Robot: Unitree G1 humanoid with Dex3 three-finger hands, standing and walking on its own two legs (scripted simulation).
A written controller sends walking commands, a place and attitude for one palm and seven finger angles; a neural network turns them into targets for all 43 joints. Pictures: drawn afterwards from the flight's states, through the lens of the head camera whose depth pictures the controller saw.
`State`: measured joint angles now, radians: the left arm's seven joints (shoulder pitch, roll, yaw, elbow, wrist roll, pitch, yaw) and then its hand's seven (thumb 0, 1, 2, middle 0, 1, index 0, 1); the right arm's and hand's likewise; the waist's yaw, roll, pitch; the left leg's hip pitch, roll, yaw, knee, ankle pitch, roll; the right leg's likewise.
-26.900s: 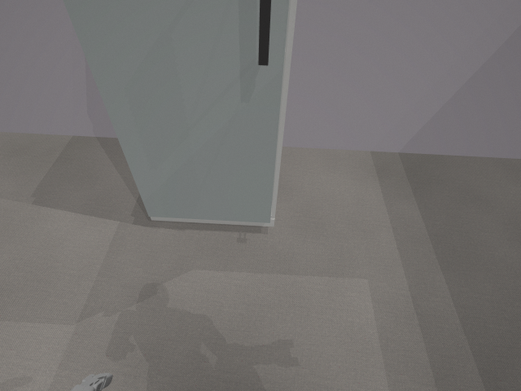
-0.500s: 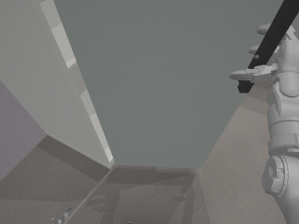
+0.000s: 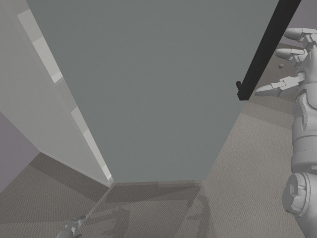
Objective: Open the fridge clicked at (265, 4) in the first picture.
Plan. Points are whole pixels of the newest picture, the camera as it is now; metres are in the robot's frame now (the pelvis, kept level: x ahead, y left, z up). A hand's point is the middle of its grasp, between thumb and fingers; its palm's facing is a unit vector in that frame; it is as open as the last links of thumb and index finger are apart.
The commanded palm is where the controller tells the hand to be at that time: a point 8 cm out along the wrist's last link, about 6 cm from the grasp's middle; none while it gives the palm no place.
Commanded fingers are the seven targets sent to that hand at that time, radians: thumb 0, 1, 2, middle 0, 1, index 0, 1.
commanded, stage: slip the hand off the handle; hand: right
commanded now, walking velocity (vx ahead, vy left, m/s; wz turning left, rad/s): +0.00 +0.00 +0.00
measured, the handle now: (266, 35) +0.51 -0.18 +0.26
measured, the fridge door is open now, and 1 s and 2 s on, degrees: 62 62 62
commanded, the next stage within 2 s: draw the hand back to the body in 1.02 s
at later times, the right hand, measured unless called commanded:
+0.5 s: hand (307, 77) +0.43 -0.26 +0.21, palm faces +0.16 +0.98 -0.12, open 14.7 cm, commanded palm +0.38 -0.30 +0.21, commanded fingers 0.00 0.55 -0.20 0.25 1.15 0.25 1.15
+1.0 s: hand (311, 109) +0.34 -0.24 +0.21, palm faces +0.18 +0.98 -0.12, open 14.7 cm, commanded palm +0.30 -0.28 +0.21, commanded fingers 0.00 0.55 -0.20 0.25 1.15 0.25 1.15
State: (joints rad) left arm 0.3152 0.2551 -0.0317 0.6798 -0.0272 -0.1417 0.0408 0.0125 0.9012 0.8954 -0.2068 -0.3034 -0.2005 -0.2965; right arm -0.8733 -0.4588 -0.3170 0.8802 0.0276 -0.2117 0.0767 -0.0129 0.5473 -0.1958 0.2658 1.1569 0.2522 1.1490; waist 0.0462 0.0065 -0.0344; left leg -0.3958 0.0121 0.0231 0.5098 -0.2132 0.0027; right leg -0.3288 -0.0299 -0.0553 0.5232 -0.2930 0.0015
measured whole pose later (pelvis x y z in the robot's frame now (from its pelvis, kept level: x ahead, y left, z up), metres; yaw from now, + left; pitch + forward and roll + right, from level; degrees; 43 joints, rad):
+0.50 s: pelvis +0.01 -0.01 +0.00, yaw +0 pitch +5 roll +1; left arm 0.37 0.26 -0.03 0.66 -0.04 -0.11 0.05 0.01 0.90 0.90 -0.21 -0.30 -0.20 -0.30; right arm -0.69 -0.49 -0.36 0.70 0.13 -0.16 0.22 -0.01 0.55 -0.20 0.25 1.15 0.25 1.15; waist 0.02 -0.01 -0.07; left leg -0.36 0.02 0.02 0.50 -0.22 -0.01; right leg -0.31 -0.02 -0.06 0.54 -0.32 -0.01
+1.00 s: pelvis +0.00 +0.01 +0.00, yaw -2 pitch +0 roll +0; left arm 0.21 0.25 -0.06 0.62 -0.06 -0.13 0.08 0.02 0.90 0.90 -0.21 -0.30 -0.20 -0.30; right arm -0.40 -0.38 -0.30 0.30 0.19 0.01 0.19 -0.01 0.55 -0.20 0.26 1.15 0.25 1.15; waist -0.05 -0.04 -0.06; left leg -0.28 0.02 0.06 0.51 -0.23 0.01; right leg -0.23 -0.03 -0.02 0.52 -0.30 0.01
